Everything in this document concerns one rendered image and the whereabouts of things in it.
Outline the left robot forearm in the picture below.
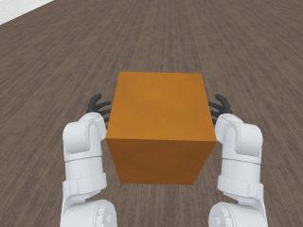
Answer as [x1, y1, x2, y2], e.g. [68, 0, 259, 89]
[60, 112, 107, 227]

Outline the robot right upper arm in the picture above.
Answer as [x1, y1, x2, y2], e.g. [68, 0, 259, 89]
[208, 201, 267, 227]

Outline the robot left upper arm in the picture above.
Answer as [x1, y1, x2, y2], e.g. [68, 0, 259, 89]
[61, 200, 117, 227]

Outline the carton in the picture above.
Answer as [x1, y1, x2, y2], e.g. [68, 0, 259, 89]
[105, 71, 217, 185]

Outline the left robot hand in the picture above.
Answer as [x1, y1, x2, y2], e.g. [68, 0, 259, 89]
[86, 93, 112, 130]

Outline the right robot hand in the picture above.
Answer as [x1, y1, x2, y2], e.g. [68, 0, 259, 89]
[208, 94, 233, 129]

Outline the right robot forearm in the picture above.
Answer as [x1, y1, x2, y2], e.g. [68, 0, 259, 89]
[214, 113, 268, 227]

